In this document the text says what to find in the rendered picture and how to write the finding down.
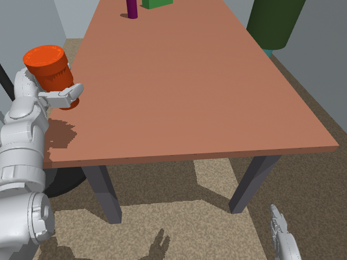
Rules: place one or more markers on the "left robot arm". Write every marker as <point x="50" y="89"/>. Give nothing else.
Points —
<point x="26" y="218"/>

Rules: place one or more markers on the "left robot hand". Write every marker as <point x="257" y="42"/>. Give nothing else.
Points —
<point x="26" y="84"/>

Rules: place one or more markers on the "table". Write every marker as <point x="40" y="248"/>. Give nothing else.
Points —
<point x="183" y="81"/>

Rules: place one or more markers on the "right robot hand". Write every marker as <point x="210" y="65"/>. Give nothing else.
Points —
<point x="283" y="241"/>

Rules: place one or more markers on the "coat stand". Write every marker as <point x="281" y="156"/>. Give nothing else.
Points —
<point x="58" y="180"/>

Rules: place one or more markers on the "potted plant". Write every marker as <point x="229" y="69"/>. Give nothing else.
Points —
<point x="271" y="22"/>

